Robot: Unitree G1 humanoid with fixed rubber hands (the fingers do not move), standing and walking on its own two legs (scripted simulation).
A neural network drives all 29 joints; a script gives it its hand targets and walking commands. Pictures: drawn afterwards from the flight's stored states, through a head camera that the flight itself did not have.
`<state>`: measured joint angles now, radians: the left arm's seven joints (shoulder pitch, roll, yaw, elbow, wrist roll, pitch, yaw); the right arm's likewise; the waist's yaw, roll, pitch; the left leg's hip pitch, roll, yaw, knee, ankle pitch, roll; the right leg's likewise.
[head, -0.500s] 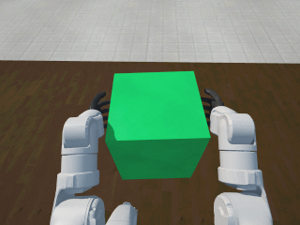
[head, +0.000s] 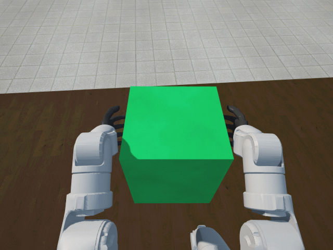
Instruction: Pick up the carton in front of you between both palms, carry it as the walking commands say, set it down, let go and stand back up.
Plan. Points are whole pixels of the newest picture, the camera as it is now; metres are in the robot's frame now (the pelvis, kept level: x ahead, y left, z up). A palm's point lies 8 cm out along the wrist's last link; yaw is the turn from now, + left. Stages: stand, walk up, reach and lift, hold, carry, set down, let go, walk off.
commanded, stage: carry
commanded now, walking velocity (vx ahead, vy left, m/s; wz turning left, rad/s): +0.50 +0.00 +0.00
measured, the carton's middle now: (172, 148) +0.36 -0.02 +0.00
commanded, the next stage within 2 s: none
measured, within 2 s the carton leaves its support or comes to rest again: neither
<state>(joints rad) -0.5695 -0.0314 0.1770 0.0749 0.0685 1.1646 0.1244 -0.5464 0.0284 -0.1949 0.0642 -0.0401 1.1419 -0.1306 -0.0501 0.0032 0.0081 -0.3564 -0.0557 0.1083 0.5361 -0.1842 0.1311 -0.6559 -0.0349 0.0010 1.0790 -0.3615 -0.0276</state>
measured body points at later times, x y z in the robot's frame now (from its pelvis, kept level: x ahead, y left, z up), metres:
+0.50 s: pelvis +0.30 -0.05 -0.03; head +0.33 -0.05 +0.42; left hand +0.64 +0.13 +0.06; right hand +0.67 -0.17 +0.06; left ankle +0.29 +0.10 -0.68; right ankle +0.31 -0.09 -0.76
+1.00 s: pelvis +0.59 +0.01 -0.06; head +0.62 +0.02 +0.39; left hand +0.96 +0.15 +0.01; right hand +0.94 -0.15 +0.02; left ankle +0.62 +0.05 -0.79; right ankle +0.55 -0.12 -0.70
